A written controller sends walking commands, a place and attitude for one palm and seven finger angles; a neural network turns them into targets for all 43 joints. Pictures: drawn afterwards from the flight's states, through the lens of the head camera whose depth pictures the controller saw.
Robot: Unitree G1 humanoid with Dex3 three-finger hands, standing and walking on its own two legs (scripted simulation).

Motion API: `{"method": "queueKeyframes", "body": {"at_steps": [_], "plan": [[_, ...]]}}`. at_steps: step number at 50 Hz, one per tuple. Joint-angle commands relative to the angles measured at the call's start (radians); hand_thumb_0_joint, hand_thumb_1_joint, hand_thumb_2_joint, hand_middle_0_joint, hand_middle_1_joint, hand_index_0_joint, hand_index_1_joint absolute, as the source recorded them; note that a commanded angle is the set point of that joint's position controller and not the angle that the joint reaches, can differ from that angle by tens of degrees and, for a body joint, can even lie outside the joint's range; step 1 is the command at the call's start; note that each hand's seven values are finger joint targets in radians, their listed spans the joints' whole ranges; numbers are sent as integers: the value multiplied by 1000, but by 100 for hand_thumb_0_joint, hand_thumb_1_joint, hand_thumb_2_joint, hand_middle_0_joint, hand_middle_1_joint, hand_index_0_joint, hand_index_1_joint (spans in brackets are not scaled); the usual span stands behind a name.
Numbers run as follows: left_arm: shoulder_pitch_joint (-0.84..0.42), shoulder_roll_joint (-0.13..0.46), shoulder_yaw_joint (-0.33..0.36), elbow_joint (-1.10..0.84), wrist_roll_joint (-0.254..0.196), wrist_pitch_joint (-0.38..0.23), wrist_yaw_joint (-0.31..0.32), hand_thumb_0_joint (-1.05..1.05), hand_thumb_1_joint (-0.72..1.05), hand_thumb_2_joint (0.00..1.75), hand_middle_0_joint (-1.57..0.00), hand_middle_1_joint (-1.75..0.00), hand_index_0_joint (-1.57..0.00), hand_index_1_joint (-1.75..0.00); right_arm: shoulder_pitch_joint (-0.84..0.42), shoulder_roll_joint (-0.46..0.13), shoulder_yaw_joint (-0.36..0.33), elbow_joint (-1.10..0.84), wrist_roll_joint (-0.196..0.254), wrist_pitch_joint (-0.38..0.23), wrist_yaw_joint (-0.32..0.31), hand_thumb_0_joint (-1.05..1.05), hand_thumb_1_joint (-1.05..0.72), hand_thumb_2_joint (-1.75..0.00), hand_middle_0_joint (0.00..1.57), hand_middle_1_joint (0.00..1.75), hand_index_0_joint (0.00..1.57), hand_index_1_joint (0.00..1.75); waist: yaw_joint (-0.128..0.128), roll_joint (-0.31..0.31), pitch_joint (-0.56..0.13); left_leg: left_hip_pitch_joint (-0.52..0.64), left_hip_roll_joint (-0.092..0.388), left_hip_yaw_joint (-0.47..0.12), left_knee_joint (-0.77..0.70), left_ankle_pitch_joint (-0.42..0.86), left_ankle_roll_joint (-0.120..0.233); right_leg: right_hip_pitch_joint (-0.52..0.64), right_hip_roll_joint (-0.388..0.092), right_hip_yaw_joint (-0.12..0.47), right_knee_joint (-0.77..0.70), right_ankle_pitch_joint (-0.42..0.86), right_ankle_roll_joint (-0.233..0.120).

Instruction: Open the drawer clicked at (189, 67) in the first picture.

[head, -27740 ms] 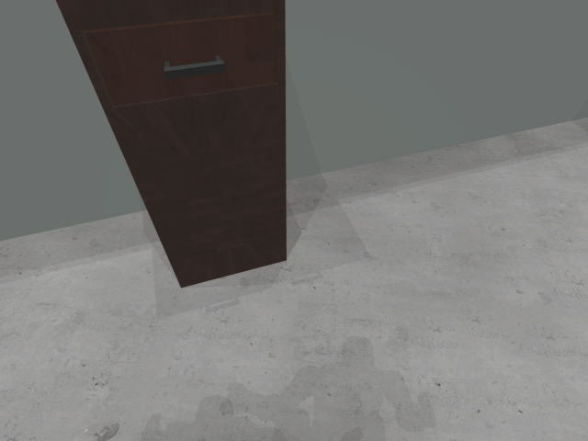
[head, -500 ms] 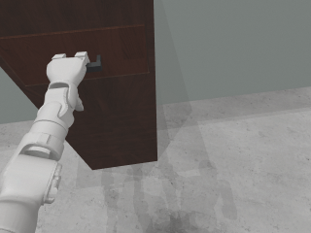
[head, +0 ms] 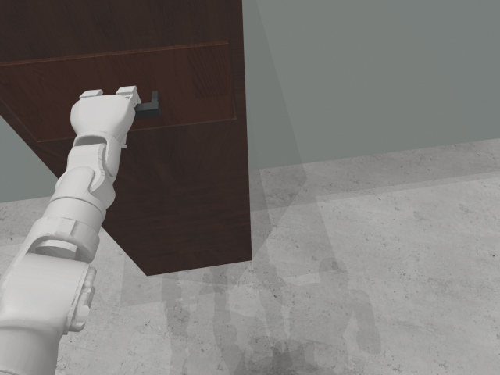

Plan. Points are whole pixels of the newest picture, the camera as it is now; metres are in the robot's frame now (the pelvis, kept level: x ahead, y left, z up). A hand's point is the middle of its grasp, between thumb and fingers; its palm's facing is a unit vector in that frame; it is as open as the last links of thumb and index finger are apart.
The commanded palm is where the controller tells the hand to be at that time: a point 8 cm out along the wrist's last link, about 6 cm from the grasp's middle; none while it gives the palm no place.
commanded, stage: pull the drawer open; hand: left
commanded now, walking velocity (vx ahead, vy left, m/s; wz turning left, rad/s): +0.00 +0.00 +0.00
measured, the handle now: (122, 106) +0.54 +0.22 +0.12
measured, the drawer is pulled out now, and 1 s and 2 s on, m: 0.00 0.02 0.07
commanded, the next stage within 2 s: none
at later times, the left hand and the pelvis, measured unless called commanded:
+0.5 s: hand (116, 148) +0.46 +0.22 +0.09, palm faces +0.01 -0.01 -1.00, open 5.7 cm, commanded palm +0.44 +0.23 +0.15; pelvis +0.01 +0.00 +0.00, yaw +0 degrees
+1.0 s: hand (116, 146) +0.47 +0.22 +0.10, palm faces -0.01 +0.01 -1.00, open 5.6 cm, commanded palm +0.44 +0.23 +0.15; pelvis -0.01 +0.00 +0.00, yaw +0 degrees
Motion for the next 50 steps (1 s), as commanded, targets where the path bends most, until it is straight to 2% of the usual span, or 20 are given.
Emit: {"method": "queueKeyframes", "body": {"at_steps": [1, 3, 5, 9, 10, 15, 18, 19, 21, 22, 24, 26, 28, 31, 33, 37, 42, 47, 48, 50], "plan": [[-415, 235, 64, -155, 10, 9, 25, 0, 90, 90, -40, -135, -40, -135, 67, -138, -45, -80, 0, -28, -8, 0, -90, -90, 20, 30, 20, 30, -2, -50, -367, 141, -28, -11, -29, 563, 24, 256, 56, -22, 5, 411, -43], [-429, 251, 76, -162, 9, 8, 24, 0, 90, 90, -40, -135, -40, -135, 66, -143, -45, -78, 0, -26, -7, 0, -90, -90, 20, 30, 20, 30, -3, -44, -382, 139, -31, -8, -28, 568, 25, 272, 56, -19, 4, 424, -45], [-351, 245, 82, -155, 4, 10, 20, 0, 90, 90, -40, -135, -40, -135, 61, -138, -44, -90, 1, -25, -8, 0, -90, -90, 20, 30, 20, 30, 16, -55, -382, 132, -33, -4, -31, 561, 26, 289, 55, -19, 4, 427, -44], [-289, 233, 75, -191, -9, 19, 6, 0, 90, 90, -40, -135, -40, -135, 38, -138, -40, -109, 5, -19, -5, 0, -90, -90, 20, 30, 20, 30, 28, -50, -370, 129, -31, -2, -40, 564, 26, 307, 53, -19, 1, 435, -43], [-263, 215, 66, -214, -15, 21, 3, 0, 90, 90, -40, -135, -40, -135, 32, -138, -40, -116, 5, -20, -5, 0, -90, -90, 20, 30, 20, 30, 29, -72, -373, 135, -29, -3, -40, 575, 28, 314, 54, -22, 0, 444, -42], [-84, 234, 104, -361, -36, 41, -16, 0, 90, 90, -40, -135, -40, -135, -6, -138, -41, -153, 7, -18, 3, 0, -90, -90, 20, 30, 20, 30, 73, -61, -415, 170, -24, -1, -42, 683, 30, 383, 50, -17, 2, 527, -41], [-24, 186, 68, -452, -52, 67, -30, 0, 90, 90, -40, -135, -40, -135, -37, -140, -40, -168, 15, -16, 13, 0, -90, -90, 20, 30, 20, 30, 66, -58, -393, 197, -21, -9, -41, 742, 29, 380, 50, -22, -7, 547, -39], [-18, 207, 84, -472, -55, 74, -31, 0, 90, 90, -40, -135, -40, -135, -41, -141, -39, -165, 18, -15, 15, 0, -90, -90, 20, 30, 20, 30, 69, -57, -367, 198, -17, -13, -46, 731, 27, 365, 52, -26, -7, 527, -39], [-286, 270, 86, -377, -31, 80, -16, 0, 90, 90, -40, -135, -40, -135, -24, -154, -32, -117, 20, -11, -2, 0, -90, -90, 20, 30, 20, 30, 6, -78, -271, 160, -23, -17, -51, 604, 22, 280, 61, -30, -19, 440, -42], [-314, 266, 79, -334, -17, 82, -12, 0, 90, 90, -40, -135, -40, -135, -18, -148, -33, -107, 18, -13, -7, 0, -90, -90, 20, 30, 20, 30, 2, -70, -252, 148, -29, -14, -53, 571, 22, 267, 62, -29, -20, 414, -46], [-295, 292, 104, -317, -3, 82, -10, 0, 90, 90, -40, -135, -40, -135, -10, -141, -34, -103, 15, -13, -14, 0, -90, -90, 20, 30, 20, 30, 24, -44, -317, 169, -32, -7, -51, 614, 21, 305, 56, -22, -9, 446, -51], [-331, 260, 78, -311, -8, 78, -11, 0, 90, 90, -40, -135, -40, -135, -3, -133, -31, -100, 10, -11, -15, 0, -90, -90, 20, 30, 20, 30, 24, -8, -363, 188, -35, -6, -37, 661, 16, 312, 53, -24, 3, 480, -51], [-343, 270, 89, -286, -8, 66, -13, 0, 90, 90, -40, -135, -40, -135, 6, -137, -35, -88, 3, -7, -16, 0, -90, -90, 20, 30, 20, 30, 18, -24, -384, 194, -33, -13, -26, 683, 16, 314, 52, -22, 7, 494, -51], [-365, 253, 76, -246, -6, 45, -9, 0, 90, 90, -40, -135, -40, -135, 2, -130, -29, -92, 1, -7, -21, 0, -90, -90, 20, 30, 20, 30, 14, -62, -370, 165, -34, -12, -29, 631, 17, 308, 49, -25, 10, 476, -46], [-397, 273, 95, -237, -5, 26, -3, 0, 90, 90, -40, -135, -40, -135, 8, -133, -33, -94, 0, -8, -21, 0, -90, -90, 20, 30, 20, 30, 12, -58, -383, 160, -38, -13, -26, 618, 18, 311, 50, -20, 9, 467, -46], [-399, 269, 90, -176, 3, -1, 8, 0, 90, 90, -40, -135, -40, -135, 9, -128, -28, -96, 1, -13, -25, 0, -90, -90, 20, 30, 20, 30, 11, -82, -335, 114, -40, -9, -38, 509, 18, 285, 48, -22, 4, 406, -44], [-448, 272, 84, -157, 21, -21, 30, 0, 90, 90, -40, -135, -40, -135, 28, -128, -32, -94, -1, -24, -25, 0, -90, -90, 20, 30, 20, 30, 4, -39, -348, 106, -40, -9, -43, 454, 17, 261, 49, -16, 3, 350, -47], [-477, 255, 69, -132, 22, -24, 49, 0, 90, 90, -40, -135, -40, -135, 56, -131, -36, -81, -2, -37, -21, 0, -90, -90, 20, 30, 20, 30, -8, -43, -353, 96, -39, -11, -46, 412, 21, 248, 51, -14, -5, 313, -45], [-481, 281, 91, -126, 23, -27, 49, 0, 90, 90, -40, -135, -40, -135, 58, -134, -40, -79, -2, -37, -23, 0, -90, -90, 20, 30, 20, 30, -9, -66, -363, 91, -40, -11, -44, 411, 23, 266, 51, -10, -10, 319, -46], [-486, 299, 99, -118, 25, -27, 55, 0, 90, 90, -40, -135, -40, -135, 64, -135, -39, -75, -1, -39, -26, 0, -90, -90, 20, 30, 20, 30, -8, -54, -366, 77, -41, -7, -47, 389, 24, 270, 49, -7, -8, 314, -43]]}}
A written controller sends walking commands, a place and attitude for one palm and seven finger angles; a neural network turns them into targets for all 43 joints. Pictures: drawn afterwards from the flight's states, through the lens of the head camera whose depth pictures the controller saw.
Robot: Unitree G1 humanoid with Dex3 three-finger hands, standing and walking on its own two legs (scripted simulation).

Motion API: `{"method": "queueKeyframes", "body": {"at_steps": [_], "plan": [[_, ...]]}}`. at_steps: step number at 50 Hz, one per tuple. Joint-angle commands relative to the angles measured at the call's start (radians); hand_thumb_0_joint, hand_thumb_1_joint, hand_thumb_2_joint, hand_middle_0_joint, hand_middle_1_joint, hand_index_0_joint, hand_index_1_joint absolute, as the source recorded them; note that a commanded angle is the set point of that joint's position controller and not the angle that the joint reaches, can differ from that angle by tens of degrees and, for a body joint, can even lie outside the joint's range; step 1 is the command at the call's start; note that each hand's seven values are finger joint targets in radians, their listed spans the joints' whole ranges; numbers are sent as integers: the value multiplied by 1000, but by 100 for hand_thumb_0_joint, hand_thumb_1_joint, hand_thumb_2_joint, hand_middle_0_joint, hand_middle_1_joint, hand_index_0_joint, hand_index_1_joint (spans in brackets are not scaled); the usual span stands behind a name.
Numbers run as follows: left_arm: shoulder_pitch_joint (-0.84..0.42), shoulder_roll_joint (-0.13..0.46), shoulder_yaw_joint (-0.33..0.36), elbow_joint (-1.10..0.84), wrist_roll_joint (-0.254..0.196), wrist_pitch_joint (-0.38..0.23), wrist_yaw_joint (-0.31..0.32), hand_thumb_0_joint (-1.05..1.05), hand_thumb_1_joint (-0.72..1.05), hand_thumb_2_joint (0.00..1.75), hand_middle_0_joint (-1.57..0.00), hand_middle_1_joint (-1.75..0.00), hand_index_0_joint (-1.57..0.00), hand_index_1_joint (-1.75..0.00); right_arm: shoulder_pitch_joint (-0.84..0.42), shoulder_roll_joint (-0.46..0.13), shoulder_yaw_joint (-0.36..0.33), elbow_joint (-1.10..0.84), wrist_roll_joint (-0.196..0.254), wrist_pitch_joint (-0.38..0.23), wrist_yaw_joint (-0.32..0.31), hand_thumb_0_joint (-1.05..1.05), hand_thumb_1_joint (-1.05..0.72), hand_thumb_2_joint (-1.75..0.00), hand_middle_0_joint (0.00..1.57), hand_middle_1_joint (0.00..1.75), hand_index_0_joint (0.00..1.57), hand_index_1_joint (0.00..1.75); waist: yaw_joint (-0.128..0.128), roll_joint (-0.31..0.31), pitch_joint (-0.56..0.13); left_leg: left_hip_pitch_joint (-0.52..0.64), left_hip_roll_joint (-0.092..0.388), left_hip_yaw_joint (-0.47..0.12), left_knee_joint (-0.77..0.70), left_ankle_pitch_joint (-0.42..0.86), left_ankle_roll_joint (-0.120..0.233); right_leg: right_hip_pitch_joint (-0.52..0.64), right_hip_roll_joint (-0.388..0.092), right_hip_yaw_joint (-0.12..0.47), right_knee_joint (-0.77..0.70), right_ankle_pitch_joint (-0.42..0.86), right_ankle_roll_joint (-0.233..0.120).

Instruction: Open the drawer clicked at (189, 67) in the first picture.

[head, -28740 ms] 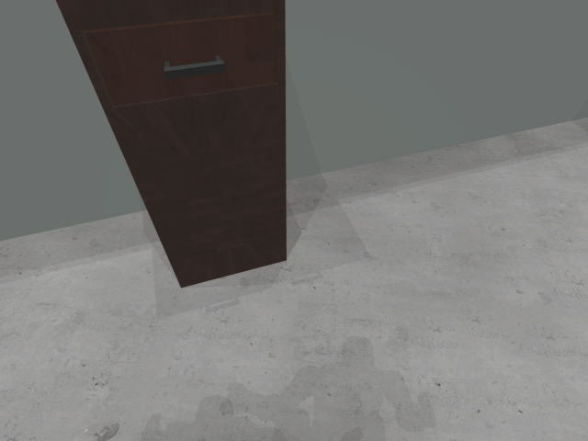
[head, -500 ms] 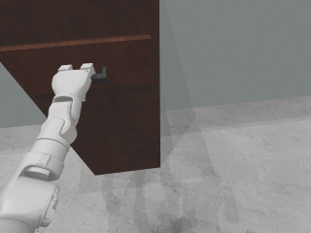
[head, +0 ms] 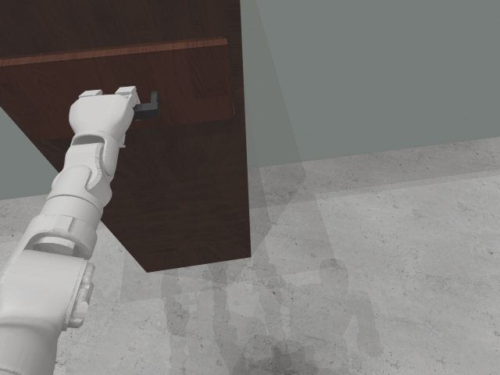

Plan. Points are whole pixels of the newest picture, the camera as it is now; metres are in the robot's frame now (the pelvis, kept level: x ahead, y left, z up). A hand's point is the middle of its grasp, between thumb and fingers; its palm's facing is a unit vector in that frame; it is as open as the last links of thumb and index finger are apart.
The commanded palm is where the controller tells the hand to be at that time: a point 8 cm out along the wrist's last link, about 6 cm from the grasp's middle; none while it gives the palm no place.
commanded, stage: pull the drawer open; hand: left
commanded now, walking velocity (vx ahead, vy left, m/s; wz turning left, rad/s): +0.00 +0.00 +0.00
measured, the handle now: (122, 106) +0.54 +0.22 +0.12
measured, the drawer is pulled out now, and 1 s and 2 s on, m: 0.02 0.07 0.17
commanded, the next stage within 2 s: none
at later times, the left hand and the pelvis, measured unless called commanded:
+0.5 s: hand (115, 157) +0.44 +0.22 +0.09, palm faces +0.04 -0.03 -1.00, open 5.7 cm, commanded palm +0.40 +0.22 +0.15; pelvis +0.02 +0.01 +0.01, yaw -2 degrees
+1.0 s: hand (113, 162) +0.43 +0.22 +0.10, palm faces -0.02 +0.00 -1.00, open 5.5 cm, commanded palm +0.41 +0.22 +0.15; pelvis +0.01 +0.00 +0.01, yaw +2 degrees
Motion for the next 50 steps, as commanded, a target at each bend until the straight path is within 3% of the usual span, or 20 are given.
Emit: {"method": "queueKeyframes", "body": {"at_steps": [1, 3, 6, 8, 11, 13, 16, 19, 21, 23, 25, 26, 28, 30, 32, 35, 41, 43, 46, 50], "plan": [[-462, 266, 71, -145, 17, 14, 42, 0, 90, 90, -40, -135, -40, -135, 56, -137, -45, -87, 0, -41, -11, 0, -90, -90, 20, 30, 20, 30, -9, -42, -373, 86, -41, 7, -61, 359, 29, 272, 49, -1, -28, 287, -36], [-478, 317, 106, -150, 16, 6, 43, 0, 90, 90, -40, -135, -40, -135, 59, -146, -47, -83, 3, -40, -12, 0, -90, -90, 20, 30, 20, 30, -5, -54, -376, 69, -40, 2, -68, 344, 29, 288, 49, 2, -31, 278, -37], [-408, 254, 73, -171, 10, 2, 42, 0, 90, 90, -40, -135, -40, -135, 56, -136, -50, -94, 5, -51, -7, 0, -90, -90, 20, 30, 20, 30, 14, -19, -378, 100, -36, 4, -73, 368, 28, 276, 52, -5, -30, 278, -41], [-359, 242, 79, -219, 4, -2, 40, 0, 90, 90, -40, -135, -40, -135, 51, -138, -57, -103, 3, -52, -1, 0, -90, -90, 20, 30, 20, 30, 27, -5, -418, 131, -34, 4, -71, 419, 29, 299, 54, -3, -29, 307, -44], [-273, 226, 74, -276, -13, 10, 35, 0, 90, 90, -40, -135, -40, -135, 31, -141, -55, -120, 7, -55, 5, 0, -90, -90, 20, 30, 20, 30, 38, -29, -399, 135, -28, 6, -76, 436, 29, 311, 56, -6, -33, 327, -41], [-204, 227, 87, -339, -28, 20, 28, 0, 90, 90, -40, -135, -40, -135, 17, -145, -59, -134, 10, -54, 11, 0, -90, -90, 20, 30, 20, 30, 52, -31, -424, 149, -29, 4, -79, 481, 31, 347, 56, -5, -35, 359, -43], [-131, 201, 74, -402, -40, 49, 22, 0, 90, 90, -40, -135, -40, -135, -12, -144, -57, -145, 16, -55, 18, 0, -90, -90, 20, 30, 20, 30, 56, -37, -366, 163, -23, 3, -88, 507, 30, 333, 57, -14, -40, 369, -40], [1, 199, 85, -512, -52, 82, 9, 0, 90, 90, -40, -135, -40, -135, -49, -140, -55, -169, 21, -51, 26, 0, -90, -90, 20, 30, 20, 30, 85, -31, -392, 200, -20, 1, -88, 615, 30, 376, 54, -16, -34, 429, -40], [77, 134, 44, -616, -70, 108, -3, 0, 90, 90, -40, -135, -40, -135, -81, -134, -54, -186, 23, -54, 35, 0, -90, -90, 20, 30, 20, 30, 89, -32, -395, 241, -17, -1, -82, 685, 31, 382, 53, -21, -36, 465, -36], [162, 153, 70, -650, -81, 136, -19, 0, 90, 90, -40, -135, -40, -135, -113, -144, -48, -191, 26, -47, 37, 0, -90, -90, 20, 30, 20, 30, 96, -65, -359, 238, -15, -4, -90, 694, 27, 398, 54, -25, -46, 470, -37], [198, 105, 29, -777, -88, 156, -30, 0, 90, 90, -40, -135, -40, -135, -151, -129, -42, -211, 27, -48, 42, 0, -90, -90, 20, 30, 20, 30, 104, -32, -366, 279, -13, -10, -88, 744, 26, 399, 51, -26, -40, 487, -35], [61, 141, 31, -736, -74, 167, -26, 0, 90, 90, -40, -135, -40, -135, -149, -141, -37, -182, 27, -43, 34, 0, -90, -90, 20, 30, 20, 30, 66, -46, -319, 274, -11, -16, -84, 716, 23, 352, 56, -29, -45, 467, -35], [-171, 175, 23, -631, -41, 183, -14, 0, 90, 90, -40, -135, -40, -135, -129, -147, -31, -140, 28, -35, 17, 0, -90, -90, 20, 30, 20, 30, 16, -69, -229, 243, -19, -23, -88, 619, 18, 277, 65, -35, -57, 386, -43], [-109, 125, -6, -588, -28, 198, -20, 0, 90, 90, -40, -135, -40, -135, -142, -129, -26, -143, 27, -34, 13, 0, -90, -90, 20, 30, 20, 30, 47, -41, -242, 257, -28, -18, -98, 602, 13, 287, 63, -37, -57, 360, -50], [-126, 151, 11, -592, -26, 195, -28, 0, 90, 90, -40, -135, -40, -135, -150, -124, -22, -141, 21, -27, 3, 0, -90, -90, 20, 30, 20, 30, 61, -18, -317, 282, -33, -14, -87, 646, 10, 325, 56, -31, -45, 407, -53], [-157, 115, -20, -579, -34, 188, -46, 0, 90, 90, -40, -135, -40, -135, -158, -115, -17, -142, 17, -16, -2, 0, -90, -90, 20, 30, 20, 30, 60, -37, -363, 291, -36, -18, -77, 655, 8, 348, 49, -30, -34, 434, -51], [-161, 125, -6, -509, -34, 141, -61, 0, 90, 90, -40, -135, -40, -135, -169, -110, -7, -153, 10, -8, -18, 0, -90, -90, 20, 30, 20, 30, 60, -97, -314, 231, -45, -10, -81, 557, 16, 354, 43, -29, -37, 423, -47], [-184, 167, 23, -521, -29, 118, -61, 0, 90, 90, -40, -135, -40, -135, -163, -115, -11, -154, 8, -6, -21, 0, -90, -90, 20, 30, 20, 30, 62, -79, -339, 228, -47, -8, -76, 554, 16, 371, 41, -21, -35, 431, -48], [-207, 118, -14, -515, -30, 92, -53, 0, 90, 90, -40, -135, -40, -135, -151, -103, -12, -153, 7, -14, -19, 0, -90, -90, 20, 30, 20, 30, 55, -56, -319, 224, -48, -10, -76, 530, 16, 343, 42, -24, -36, 409, -48], [-216, 154, 16, -499, -25, 66, -33, 0, 90, 90, -40, -135, -40, -135, -124, -107, -20, -144, 5, -21, -20, 0, -90, -90, 20, 30, 20, 30, 53, -64, -335, 199, -51, -7, -78, 474, 20, 357, 42, -16, -39, 385, -47]]}}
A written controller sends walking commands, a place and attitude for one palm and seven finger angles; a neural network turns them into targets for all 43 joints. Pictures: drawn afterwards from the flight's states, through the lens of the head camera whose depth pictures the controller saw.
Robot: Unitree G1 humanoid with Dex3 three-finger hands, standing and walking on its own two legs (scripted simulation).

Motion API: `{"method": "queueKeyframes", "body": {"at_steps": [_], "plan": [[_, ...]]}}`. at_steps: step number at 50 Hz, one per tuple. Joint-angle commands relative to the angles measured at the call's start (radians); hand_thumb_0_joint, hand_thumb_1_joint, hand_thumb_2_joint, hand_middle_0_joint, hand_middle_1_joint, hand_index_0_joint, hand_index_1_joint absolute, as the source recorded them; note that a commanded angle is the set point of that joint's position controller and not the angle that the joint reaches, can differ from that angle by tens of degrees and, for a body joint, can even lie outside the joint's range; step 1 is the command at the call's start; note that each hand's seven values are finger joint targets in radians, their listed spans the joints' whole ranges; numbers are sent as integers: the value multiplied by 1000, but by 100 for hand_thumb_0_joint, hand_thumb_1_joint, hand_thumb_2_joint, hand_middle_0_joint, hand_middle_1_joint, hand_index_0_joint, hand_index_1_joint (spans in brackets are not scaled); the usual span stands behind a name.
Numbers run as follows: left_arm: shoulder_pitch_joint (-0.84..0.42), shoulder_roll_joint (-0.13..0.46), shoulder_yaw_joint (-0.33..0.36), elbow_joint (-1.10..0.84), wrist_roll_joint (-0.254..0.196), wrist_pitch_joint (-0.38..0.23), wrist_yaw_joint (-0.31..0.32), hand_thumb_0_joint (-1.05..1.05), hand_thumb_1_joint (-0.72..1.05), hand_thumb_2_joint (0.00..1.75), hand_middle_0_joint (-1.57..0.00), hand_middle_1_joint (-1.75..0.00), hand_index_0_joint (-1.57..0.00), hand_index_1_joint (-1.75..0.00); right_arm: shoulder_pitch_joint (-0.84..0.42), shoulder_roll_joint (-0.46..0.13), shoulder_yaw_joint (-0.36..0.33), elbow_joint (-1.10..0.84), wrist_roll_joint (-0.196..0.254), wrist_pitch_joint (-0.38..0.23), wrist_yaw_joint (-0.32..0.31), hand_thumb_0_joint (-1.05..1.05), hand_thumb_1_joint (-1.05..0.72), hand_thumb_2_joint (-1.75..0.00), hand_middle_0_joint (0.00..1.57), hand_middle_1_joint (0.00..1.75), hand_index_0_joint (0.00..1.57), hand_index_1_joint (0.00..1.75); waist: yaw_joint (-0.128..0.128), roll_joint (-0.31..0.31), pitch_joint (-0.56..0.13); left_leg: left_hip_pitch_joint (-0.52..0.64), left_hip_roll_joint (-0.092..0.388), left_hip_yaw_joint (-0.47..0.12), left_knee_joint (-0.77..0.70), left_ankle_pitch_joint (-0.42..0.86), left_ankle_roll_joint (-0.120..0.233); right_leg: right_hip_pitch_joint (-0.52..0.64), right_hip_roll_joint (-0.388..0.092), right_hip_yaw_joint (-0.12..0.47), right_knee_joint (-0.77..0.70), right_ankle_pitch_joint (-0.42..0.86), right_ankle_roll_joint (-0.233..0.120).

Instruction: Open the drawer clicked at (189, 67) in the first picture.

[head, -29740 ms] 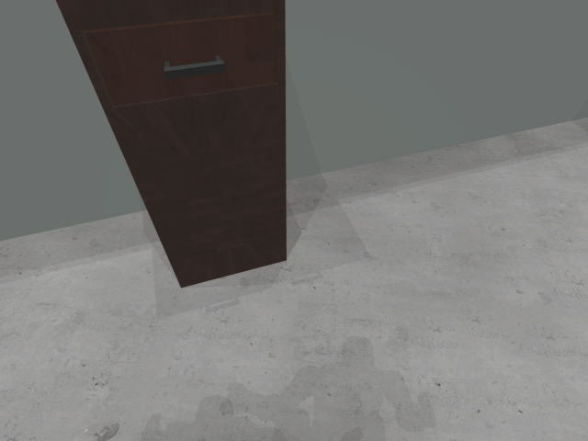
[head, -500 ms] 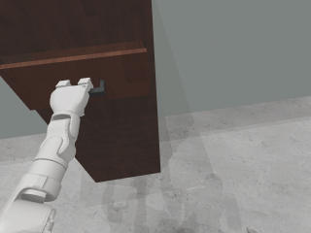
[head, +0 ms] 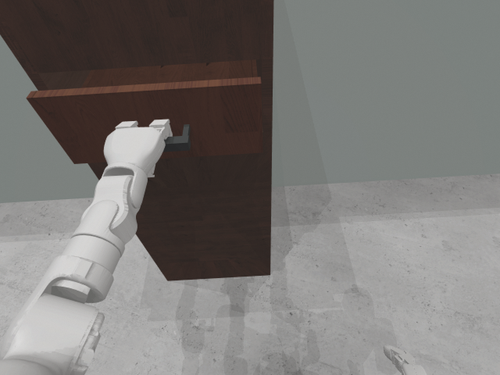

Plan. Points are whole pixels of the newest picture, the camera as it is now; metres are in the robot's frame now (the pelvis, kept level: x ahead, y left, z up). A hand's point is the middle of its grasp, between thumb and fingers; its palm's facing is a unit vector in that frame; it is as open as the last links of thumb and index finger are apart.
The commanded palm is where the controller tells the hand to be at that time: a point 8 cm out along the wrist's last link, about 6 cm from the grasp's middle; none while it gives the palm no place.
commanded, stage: pull the drawer open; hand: left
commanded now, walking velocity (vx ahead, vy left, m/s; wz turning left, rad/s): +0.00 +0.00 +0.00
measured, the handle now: (154, 138) +0.48 +0.20 +0.11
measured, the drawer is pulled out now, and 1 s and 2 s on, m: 0.07 0.17 0.30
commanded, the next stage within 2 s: open the thumb to release the handle in 1.96 s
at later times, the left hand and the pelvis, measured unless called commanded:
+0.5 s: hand (140, 202) +0.36 +0.20 +0.09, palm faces +0.06 -0.08 -1.00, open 5.7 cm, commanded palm +0.31 +0.22 +0.14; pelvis +0.01 +0.01 +0.00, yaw -3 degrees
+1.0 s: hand (136, 220) +0.32 +0.20 +0.09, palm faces +0.02 -0.06 -1.00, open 5.4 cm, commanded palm +0.28 +0.20 +0.14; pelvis +0.00 +0.00 +0.01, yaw +0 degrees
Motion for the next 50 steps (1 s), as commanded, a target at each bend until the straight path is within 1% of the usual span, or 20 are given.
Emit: {"method": "queueKeyframes", "body": {"at_steps": [1, 4, 5, 8, 14, 24, 28, 30, 32, 34, 36, 38, 39, 41, 43, 44, 45, 46, 48, 50], "plan": [[-422, 236, 122, -147, 20, -28, 54, 0, 90, 90, -40, -135, -40, -135, 13, -126, -50, -103, -2, -44, -10, 0, -90, -90, 20, 30, 20, 30, -23, -89, -333, 57, -44, 23, -31, 451, 28, 241, 49, 11, -11, 398, -40], [-395, 265, 150, -132, 13, -42, 62, 0, 90, 90, -40, -135, -40, -135, 21, -130, -54, -102, -1, -49, -11, 0, -90, -90, 20, 30, 20, 30, -15, -93, -329, 24, -44, 28, -43, 405, 31, 264, 44, 20, -19, 376, -36], [-322, 269, 168, -157, 4, -45, 62, 0, 90, 90, -40, -135, -40, -135, 19, -131, -58, -112, 1, -51, -7, 0, -90, -90, 20, 30, 20, 30, 6, -87, -352, 29, -44, 30, -46, 415, 31, 290, 46, 22, -17, 388, -39], [-215, 247, 164, -241, -15, -49, 57, 0, 90, 90, -40, -135, -40, -135, 2, -134, -66, -134, 2, -54, 0, 0, -90, -90, 20, 30, 20, 30, 21, -91, -382, 41, -43, 35, -56, 443, 32, 337, 44, 25, -22, 423, -37], [110, 259, 215, -452, -48, -18, 54, 0, 90, 90, -40, -135, -40, -135, -65, -137, -64, -183, 10, -71, 22, 0, -90, -90, 20, 30, 20, 30, 63, -80, -331, 43, -36, 42, -77, 474, 32, 379, 42, 27, -20, 473, -34], [371, 194, 191, -751, -67, 93, 57, 0, 90, 90, -40, -135, -40, -135, -179, -126, -43, -210, 17, -87, 44, 0, -90, -90, 20, 30, 20, 30, 74, -55, -245, 132, -21, 34, -98, 585, 20, 341, 54, 6, -43, 455, -35], [424, 168, 177, -888, -58, 119, 55, 0, 90, 90, -40, -135, -40, -135, -217, -117, -38, -215, 13, -76, 54, 0, -90, -90, 20, 30, 20, 30, 80, -46, -276, 195, -16, 31, -94, 679, 15, 361, 54, 7, -46, 501, -39], [110, 172, 127, -769, -22, 133, 68, 0, 90, 90, -40, -135, -40, -135, -211, -118, -24, -168, 17, -70, 37, 0, -90, -90, 20, 30, 20, 30, 19, -67, -181, 170, -20, 23, -95, 566, 10, 259, 62, -4, -54, 408, -41], [185, 154, 125, -734, -1, 136, 70, 0, 90, 90, -40, -135, -40, -135, -218, -104, -22, -167, 12, -68, 31, 0, -90, -90, 20, 30, 20, 30, 43, -86, -175, 173, -23, 21, -108, 547, 8, 266, 65, -7, -62, 378, -45], [141, 153, 100, -768, 14, 143, 66, 0, 90, 90, -40, -135, -40, -135, -233, -96, -18, -167, 7, -61, 24, 0, -90, -90, 20, 30, 20, 30, 54, -32, -235, 213, -30, 26, -100, 579, 7, 296, 56, 0, -59, 401, -48], [137, 131, 83, -756, 6, 148, 56, 0, 90, 90, -40, -135, -40, -135, -240, -89, -14, -165, 5, -55, 20, 0, -90, -90, 20, 30, 20, 30, 52, -55, -248, 217, -33, 24, -96, 583, 7, 310, 56, -2, -57, 424, -47], [113, 172, 107, -751, 6, 149, 43, 0, 90, 90, -40, -135, -40, -135, -245, -95, -11, -158, 3, -44, 14, 0, -90, -90, 20, 30, 20, 30, 52, -53, -258, 224, -33, 25, -99, 567, 4, 326, 54, 6, -64, 427, -48], [100, 123, 60, -735, 11, 150, 35, 0, 90, 90, -40, -135, -40, -135, -255, -82, -2, -165, 1, -46, 14, 0, -90, -90, 20, 30, 20, 30, 52, -45, -245, 210, -35, 24, -105, 542, 5, 318, 50, 1, -64, 405, -46], [99, 97, 43, -729, 1, 138, 22, 0, 90, 90, -40, -135, -40, -135, -257, -79, 0, -165, 0, -45, 10, 0, -90, -90, 20, 30, 20, 30, 48, -59, -227, 207, -34, 23, -106, 525, 9, 306, 53, -3, -67, 396, -45], [66, 155, 79, -739, 4, 125, 17, 0, 90, 90, -40, -135, -40, -135, -254, -90, -1, -164, -5, -43, 5, 0, -90, -90, 20, 30, 20, 30, 50, -50, -230, 211, -35, 24, -110, 500, 7, 318, 52, 5, -73, 388, -47], [61, 125, 55, -720, 14, 120, 14, 0, 90, 90, -40, -135, -40, -135, -254, -78, 6, -171, -8, -53, 5, 0, -90, -90, 20, 30, 20, 30, 56, -61, -243, 197, -39, 22, -108, 501, 12, 326, 47, 2, -67, 387, -46], [71, 131, 69, -701, 2, 113, 13, 0, 90, 90, -40, -135, -40, -135, -252, -77, 3, -163, -5, -50, 4, 0, -90, -90, 20, 30, 20, 30, 47, -70, -211, 186, -38, 21, -112, 482, 11, 318, 50, 2, -73, 387, -46], [136, 112, 67, -700, -2, 106, 8, 0, 90, 90, -40, -135, -40, -135, -250, -77, 3, -175, -7, -55, 3, 0, -90, -90, 20, 30, 20, 30, 64, -82, -216, 173, -39, 24, -113, 480, 14, 331, 48, 1, -68, 389, -43], [201, 181, 133, -751, -16, 88, 4, 0, 90, 90, -40, -135, -40, -135, -251, -89, -6, -185, -9, -55, 5, 0, -90, -90, 20, 30, 20, 30, 81, -77, -247, 184, -38, 27, -117, 483, 13, 375, 46, 14, -73, 409, -44], [266, 109, 86, -789, -29, 74, -4, 0, 90, 90, -40, -135, -40, -135, -253, -76, -5, -197, -9, -63, 15, 0, -90, -90, 20, 30, 20, 30, 78, -78, -239, 174, -38, 28, -120, 491, 16, 378, 44, 9, -69, 423, -40]]}}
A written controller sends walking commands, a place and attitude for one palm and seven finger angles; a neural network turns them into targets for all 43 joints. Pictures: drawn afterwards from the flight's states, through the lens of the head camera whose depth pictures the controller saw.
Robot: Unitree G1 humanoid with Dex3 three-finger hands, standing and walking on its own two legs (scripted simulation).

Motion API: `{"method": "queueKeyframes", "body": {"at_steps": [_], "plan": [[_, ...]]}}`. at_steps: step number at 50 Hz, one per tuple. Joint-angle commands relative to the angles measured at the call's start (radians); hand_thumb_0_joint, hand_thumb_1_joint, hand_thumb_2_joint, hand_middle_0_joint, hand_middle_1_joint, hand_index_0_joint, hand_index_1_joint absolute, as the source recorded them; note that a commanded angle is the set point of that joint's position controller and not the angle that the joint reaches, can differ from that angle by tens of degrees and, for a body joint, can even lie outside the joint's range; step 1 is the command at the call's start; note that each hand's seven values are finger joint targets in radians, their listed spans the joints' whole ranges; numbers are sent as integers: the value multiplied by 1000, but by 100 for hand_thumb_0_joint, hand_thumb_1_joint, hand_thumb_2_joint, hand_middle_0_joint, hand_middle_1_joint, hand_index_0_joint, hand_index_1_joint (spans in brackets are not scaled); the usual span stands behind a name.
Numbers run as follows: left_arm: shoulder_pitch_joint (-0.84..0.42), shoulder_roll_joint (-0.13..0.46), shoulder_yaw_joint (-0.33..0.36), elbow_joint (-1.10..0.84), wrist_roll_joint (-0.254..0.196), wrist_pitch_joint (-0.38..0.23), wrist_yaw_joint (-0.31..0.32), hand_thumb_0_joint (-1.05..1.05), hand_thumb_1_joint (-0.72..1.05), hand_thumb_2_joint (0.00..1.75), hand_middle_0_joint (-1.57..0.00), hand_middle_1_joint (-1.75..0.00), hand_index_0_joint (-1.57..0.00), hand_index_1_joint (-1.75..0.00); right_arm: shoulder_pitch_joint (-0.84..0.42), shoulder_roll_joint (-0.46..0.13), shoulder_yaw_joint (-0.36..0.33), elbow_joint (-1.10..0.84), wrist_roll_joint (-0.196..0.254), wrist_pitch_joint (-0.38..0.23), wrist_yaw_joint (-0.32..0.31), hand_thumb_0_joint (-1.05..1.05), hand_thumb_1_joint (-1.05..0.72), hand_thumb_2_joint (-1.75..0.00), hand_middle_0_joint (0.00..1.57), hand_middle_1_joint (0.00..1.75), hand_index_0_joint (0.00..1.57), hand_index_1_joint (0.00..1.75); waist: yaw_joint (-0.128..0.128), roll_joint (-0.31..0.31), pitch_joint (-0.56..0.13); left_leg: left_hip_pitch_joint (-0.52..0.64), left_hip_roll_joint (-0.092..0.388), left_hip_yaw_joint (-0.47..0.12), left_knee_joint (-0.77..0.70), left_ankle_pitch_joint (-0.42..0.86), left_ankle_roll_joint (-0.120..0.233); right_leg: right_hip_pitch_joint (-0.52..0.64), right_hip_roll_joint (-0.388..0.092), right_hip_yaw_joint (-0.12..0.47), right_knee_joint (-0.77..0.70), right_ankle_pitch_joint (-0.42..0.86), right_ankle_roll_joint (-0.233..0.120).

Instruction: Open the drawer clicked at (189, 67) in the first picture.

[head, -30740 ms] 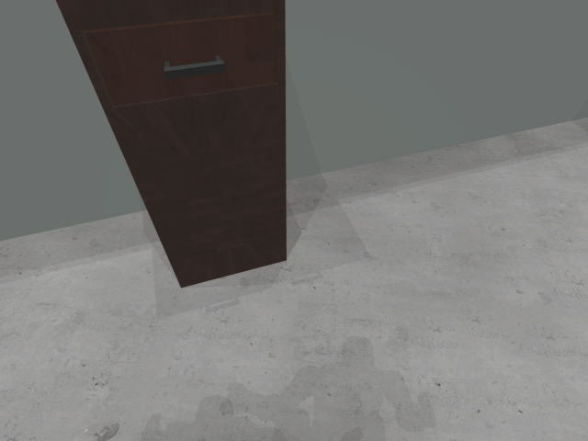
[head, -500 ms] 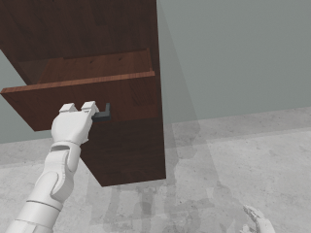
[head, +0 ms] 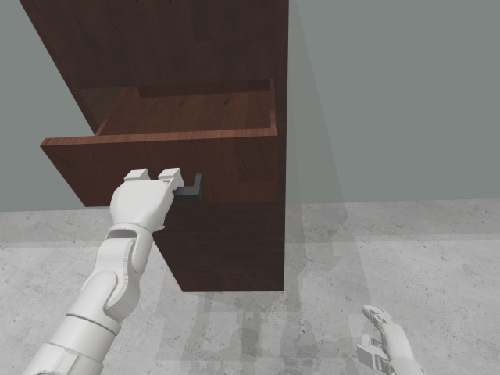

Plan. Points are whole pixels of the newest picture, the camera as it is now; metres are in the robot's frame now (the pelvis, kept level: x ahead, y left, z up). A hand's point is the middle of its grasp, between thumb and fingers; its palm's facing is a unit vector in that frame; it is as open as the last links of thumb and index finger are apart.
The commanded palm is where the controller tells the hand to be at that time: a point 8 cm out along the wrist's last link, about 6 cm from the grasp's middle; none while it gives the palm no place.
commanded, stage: pull the drawer open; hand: left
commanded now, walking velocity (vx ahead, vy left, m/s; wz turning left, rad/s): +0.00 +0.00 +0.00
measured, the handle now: (165, 187) +0.38 +0.20 +0.11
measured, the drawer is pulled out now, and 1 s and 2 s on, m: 0.17 0.30 0.30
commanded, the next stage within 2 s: open the thumb to release the handle in 0.96 s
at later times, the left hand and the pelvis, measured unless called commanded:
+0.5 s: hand (143, 272) +0.23 +0.19 +0.08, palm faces +0.09 -0.16 -0.98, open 5.6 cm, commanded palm +0.18 +0.19 +0.14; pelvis +0.01 +0.00 +0.00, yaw -2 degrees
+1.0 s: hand (137, 298) +0.20 +0.18 +0.08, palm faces +0.09 -0.17 -0.98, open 5.9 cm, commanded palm +0.13 +0.19 +0.14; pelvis +0.01 -0.01 -0.01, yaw -3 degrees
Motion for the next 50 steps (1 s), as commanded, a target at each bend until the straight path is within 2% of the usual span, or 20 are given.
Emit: {"method": "queueKeyframes", "body": {"at_steps": [1, 3, 4, 8, 11, 13, 16, 18, 21, 28, 29, 33, 34, 38, 39, 43, 44, 45, 49, 50], "plan": [[-102, 138, 146, -285, -14, -38, 31, 0, 90, 90, -40, -135, -40, -135, -131, -107, -49, -180, 0, -62, 4, 0, -90, -90, 20, 30, 20, 30, 20, -102, -264, 2, -36, 25, -40, 461, 22, 234, 41, -2, -5, 401, -34], [-25, 176, 186, -361, -25, -49, 36, 0, 90, 90, -40, -135, -40, -135, -137, -117, -57, -193, 0, -65, 13, 0, -90, -90, 20, 30, 20, 30, 32, -93, -293, 12, -34, 27, -40, 469, 21, 264, 39, 7, -3, 412, -34], [16, 114, 136, -374, -22, -47, 36, 0, 90, 90, -40, -135, -40, -135, -142, -106, -53, -203, 0, -71, 20, 0, -90, -90, 20, 30, 20, 30, 31, -97, -269, 0, -35, 29, -42, 462, 25, 248, 37, 2, -2, 401, -31], [181, 147, 185, -517, -37, -53, 61, 0, 90, 90, -40, -135, -40, -135, -146, -121, -70, -216, 3, -78, 42, 0, -90, -90, 20, 30, 20, 30, 38, -79, -254, 6, -27, 32, -42, 464, 22, 247, 41, 5, -2, 395, -34], [317, 91, 157, -570, -34, -38, 79, 0, 90, 90, -40, -135, -40, -135, -145, -114, -64, -228, 4, -85, 59, 0, -90, -90, 20, 30, 20, 30, 38, -92, -225, -13, -27, 36, -31, 481, 27, 227, 41, -1, 11, 422, -32], [338, 166, 223, -625, -36, -31, 97, 0, 90, 90, -40, -135, -40, -135, -155, -124, -71, -222, 5, -76, 62, 0, -90, -90, 20, 30, 20, 30, 37, -92, -225, -8, -23, 36, -31, 473, 21, 240, 39, 6, 10, 430, -35], [453, 94, 174, -665, -25, -18, 115, 0, 90, 90, -40, -135, -40, -135, -156, -112, -61, -233, 7, -81, 75, 0, -90, -90, 20, 30, 20, 30, 38, -77, -200, -15, -21, 38, -22, 481, 24, 205, 44, -3, 20, 416, -34], [439, 148, 211, -709, -20, -12, 128, 0, 90, 90, -40, -135, -40, -135, -168, -117, -65, -225, 9, -71, 77, 0, -90, -90, 20, 30, 20, 30, 32, -61, -195, -2, -15, 35, -22, 470, 19, 200, 48, 4, 16, 399, -38], [519, 63, 135, -716, -4, -6, 134, 0, 90, 90, -40, -135, -40, -135, -165, -102, -54, -234, 6, -76, 89, 0, -90, -90, 20, 30, 20, 30, 32, -72, -175, 1, -10, 30, -9, 501, 23, 163, 53, -11, 30, 389, -33], [547, 92, 126, -785, 15, -7, 139, 0, 90, 90, -40, -135, -40, -135, -189, -96, -40, -235, 5, -59, 100, 0, -90, -90, 20, 30, 20, 30, 28, -61, -162, 23, 3, 29, 5, 485, 14, 148, 57, -3, 36, 373, -31], [580, 35, 69, -782, 29, -4, 132, 0, 90, 90, -40, -135, -40, -135, -182, -80, -25, -253, -3, -66, 107, 0, -90, -90, 20, 30, 20, 30, 40, -92, -165, 11, 0, 27, 11, 488, 23, 143, 52, -13, 48, 363, -27], [664, 103, 132, -833, 8, -19, 132, 0, 90, 90, -40, -135, -40, -135, -195, -91, -25, -262, 7, -59, 107, 0, -90, -90, 20, 30, 20, 30, 38, -79, -160, 11, 14, 37, 17, 484, 14, 164, 51, 3, 43, 401, -21], [704, 47, 80, -843, 21, -20, 128, 0, 90, 90, -40, -135, -40, -135, -181, -76, -11, -273, -2, -64, 117, 0, -90, -90, 20, 30, 20, 30, 47, -81, -165, 0, 9, 38, 22, 498, 18, 156, 47, -6, 54, 388, -18], [746, 101, 113, -911, 2, -26, 135, 0, 90, 90, -40, -135, -40, -135, -188, -99, -21, -282, 7, -54, 121, 0, -90, -90, 20, 30, 20, 30, 34, -36, -140, -9, 24, 44, 24, 460, 10, 149, 51, 4, 45, 378, -18], [787, 57, 81, -916, 16, -28, 137, 0, 90, 90, -40, -135, -40, -135, -174, -80, -8, -299, -2, -63, 128, 0, -90, -90, 20, 30, 20, 30, 51, -54, -146, -23, 19, 43, 32, 472, 19, 145, 45, -3, 57, 373, -16], [795, 136, 167, -914, -2, -32, 155, 0, 90, 90, -40, -135, -40, -135, -184, -103, -22, -294, 7, -57, 118, 0, -90, -90, 20, 30, 20, 30, 40, -50, -139, -42, 26, 47, 31, 427, 11, 155, 46, 15, 49, 383, -16], [840, 75, 120, -907, 12, -31, 154, 0, 90, 90, -40, -135, -40, -135, -171, -82, -8, -308, -3, -64, 123, 0, -90, -90, 20, 30, 20, 30, 55, -68, -139, -56, 18, 44, 35, 435, 18, 148, 42, 6, 62, 373, -15], [830, 106, 156, -886, -9, -35, 156, 0, 90, 90, -40, -135, -40, -135, -172, -89, -19, -288, 7, -58, 122, 0, -90, -90, 20, 30, 20, 30, 34, -80, -126, -57, 21, 44, 30, 422, 16, 147, 43, 11, 48, 393, -13], [839, 79, 137, -921, 9, -30, 171, 0, 90, 90, -40, -135, -40, -135, -159, -87, -19, -308, -3, -67, 116, 0, -90, -90, 20, 30, 20, 30, 53, -64, -159, -70, 10, 44, 47, 409, 23, 146, 37, 20, 67, 376, -17], [858, 126, 189, -896, -14, -32, 176, 0, 90, 90, -40, -135, -40, -135, -164, -95, -30, -293, 11, -61, 115, 0, -90, -90, 20, 30, 20, 30, 40, -53, -144, -72, 20, 44, 35, 402, 18, 148, 38, 17, 58, 381, -15]]}}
